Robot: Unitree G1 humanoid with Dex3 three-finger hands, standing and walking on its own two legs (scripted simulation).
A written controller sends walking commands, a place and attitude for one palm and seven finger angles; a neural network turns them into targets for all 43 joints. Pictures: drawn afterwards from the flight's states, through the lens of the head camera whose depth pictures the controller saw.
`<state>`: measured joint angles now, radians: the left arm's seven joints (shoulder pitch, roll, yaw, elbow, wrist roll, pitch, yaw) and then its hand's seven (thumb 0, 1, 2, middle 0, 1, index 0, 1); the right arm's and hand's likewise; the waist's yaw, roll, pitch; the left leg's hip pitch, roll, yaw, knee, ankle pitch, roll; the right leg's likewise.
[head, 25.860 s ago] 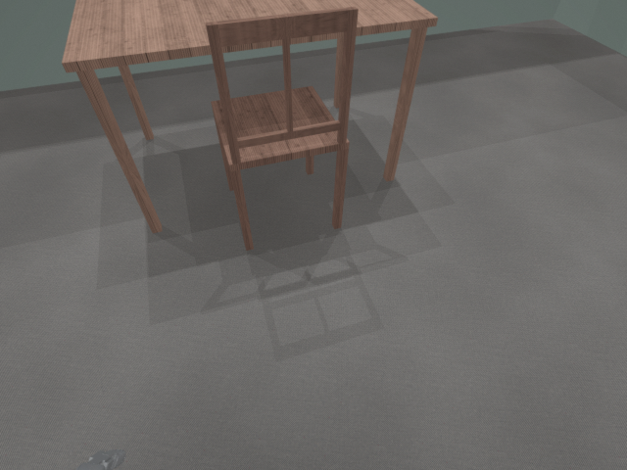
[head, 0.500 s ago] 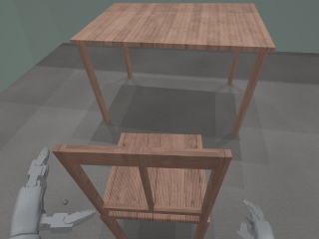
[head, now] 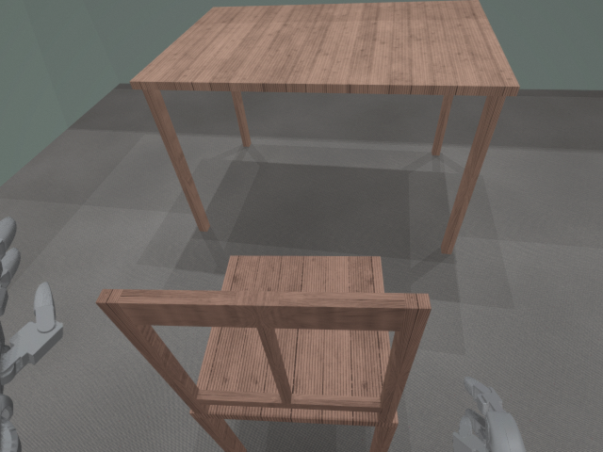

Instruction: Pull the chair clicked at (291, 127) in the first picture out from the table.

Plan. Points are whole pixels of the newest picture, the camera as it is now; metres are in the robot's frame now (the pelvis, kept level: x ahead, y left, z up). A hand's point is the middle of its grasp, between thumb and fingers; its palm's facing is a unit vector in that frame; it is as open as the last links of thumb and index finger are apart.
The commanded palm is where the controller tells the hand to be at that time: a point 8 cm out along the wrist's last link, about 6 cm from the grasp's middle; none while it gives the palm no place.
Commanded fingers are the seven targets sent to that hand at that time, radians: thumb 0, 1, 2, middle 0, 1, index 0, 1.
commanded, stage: draw the hand back to the body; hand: left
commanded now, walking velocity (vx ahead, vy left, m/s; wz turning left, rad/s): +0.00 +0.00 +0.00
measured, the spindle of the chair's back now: (277, 366) +0.27 +0.09 -0.09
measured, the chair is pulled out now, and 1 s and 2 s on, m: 0.64 0.64 0.64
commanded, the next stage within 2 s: step back with the hand held close in 0.26 s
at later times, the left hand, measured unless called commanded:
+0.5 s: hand (49, 311) +0.20 +0.28 +0.17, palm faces +0.49 -0.76 -0.44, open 7.4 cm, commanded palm +0.14 +0.31 +0.18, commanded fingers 0.00 0.90 0.90 -0.20 -0.30 -0.20 -0.30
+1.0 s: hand (39, 373) +0.15 +0.26 +0.15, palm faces +0.44 -0.76 -0.49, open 7.4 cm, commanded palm +0.09 +0.30 +0.18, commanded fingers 0.00 0.90 0.90 -0.20 -0.30 -0.20 -0.30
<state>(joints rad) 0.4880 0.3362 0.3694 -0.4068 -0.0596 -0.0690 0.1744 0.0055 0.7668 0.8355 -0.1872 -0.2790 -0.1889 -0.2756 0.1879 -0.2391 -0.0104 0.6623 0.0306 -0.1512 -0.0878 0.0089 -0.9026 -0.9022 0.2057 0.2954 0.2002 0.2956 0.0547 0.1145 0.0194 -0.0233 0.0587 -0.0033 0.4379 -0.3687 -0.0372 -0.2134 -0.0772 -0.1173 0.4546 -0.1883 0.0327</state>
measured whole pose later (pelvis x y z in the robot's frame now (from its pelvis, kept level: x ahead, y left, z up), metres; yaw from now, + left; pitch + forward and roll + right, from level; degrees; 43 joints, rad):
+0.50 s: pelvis -0.01 +0.01 +0.00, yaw -2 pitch -2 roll -1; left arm 0.44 0.34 0.41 -0.40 -0.06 -0.10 0.15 0.01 0.89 0.90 -0.21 -0.31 -0.21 -0.30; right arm 0.16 -0.22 0.01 0.62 0.03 -0.11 -0.08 0.01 -0.90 -0.90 0.21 0.30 0.20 0.30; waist 0.05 0.08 0.05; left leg -0.04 0.04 0.03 0.45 -0.36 -0.02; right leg -0.24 -0.09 -0.08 0.45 -0.16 0.05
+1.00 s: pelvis -0.07 +0.00 -0.01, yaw -2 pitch +0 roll +1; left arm 0.55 0.37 0.42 -0.49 -0.04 -0.12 0.19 0.01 0.89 0.90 -0.21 -0.31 -0.21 -0.30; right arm 0.19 -0.21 -0.02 0.60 0.03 -0.05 -0.10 0.01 -0.90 -0.90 0.21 0.30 0.20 0.30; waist 0.01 0.02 0.04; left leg -0.24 0.04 0.04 0.58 -0.34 -0.02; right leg -0.41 -0.09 -0.06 0.50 -0.09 0.03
